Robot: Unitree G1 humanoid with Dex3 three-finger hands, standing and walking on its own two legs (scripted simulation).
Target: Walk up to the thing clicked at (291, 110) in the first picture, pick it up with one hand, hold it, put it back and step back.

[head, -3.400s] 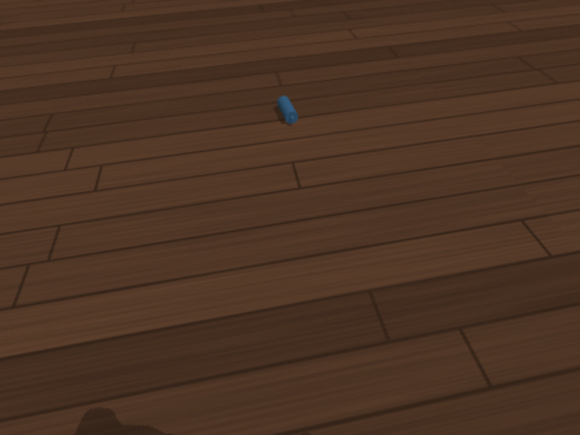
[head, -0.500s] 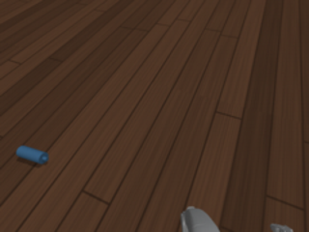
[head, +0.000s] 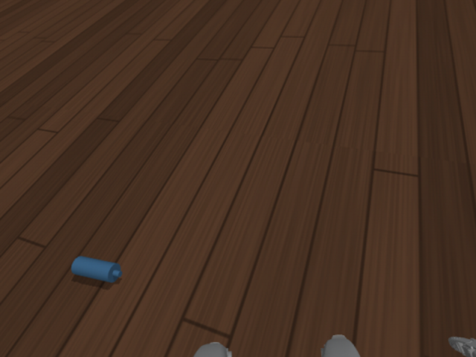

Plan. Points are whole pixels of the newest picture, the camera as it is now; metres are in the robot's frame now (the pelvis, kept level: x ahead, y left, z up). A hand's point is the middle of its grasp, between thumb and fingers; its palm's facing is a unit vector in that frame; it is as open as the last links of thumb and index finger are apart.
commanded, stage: walk up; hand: left
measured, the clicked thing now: (98, 269) +0.59 +0.78 -0.69
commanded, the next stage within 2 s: none
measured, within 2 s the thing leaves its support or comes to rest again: neither
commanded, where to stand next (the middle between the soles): +0.11 +0.56 m, yaw -15 degrees
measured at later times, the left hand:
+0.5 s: hand out of the picture +0.14 +0.48 -0.10, palm faces -0.08 -0.82 -0.57, open 7.4 cm
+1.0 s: hand out of the picture +0.11 +0.73 -0.12, palm faces -0.16 -0.82 -0.56, open 7.4 cm
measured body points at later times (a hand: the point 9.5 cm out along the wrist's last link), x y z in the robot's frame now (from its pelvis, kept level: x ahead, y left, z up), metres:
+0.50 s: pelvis +0.01 +0.20 +0.01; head +0.06 +0.16 +0.45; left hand +0.14 +0.52 -0.07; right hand +0.04 -0.12 -0.13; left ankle +0.01 +0.30 -0.62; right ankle +0.09 +0.08 -0.69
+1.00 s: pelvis +0.00 +0.43 +0.00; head +0.04 +0.41 +0.45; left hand +0.12 +0.77 -0.09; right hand -0.01 +0.12 -0.12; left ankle +0.04 +0.53 -0.69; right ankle +0.03 +0.34 -0.67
